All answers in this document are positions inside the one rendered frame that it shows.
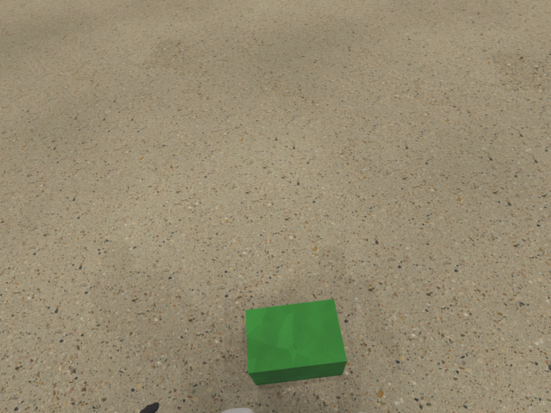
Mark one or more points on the carton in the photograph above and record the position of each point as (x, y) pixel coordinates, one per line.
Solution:
(294, 342)

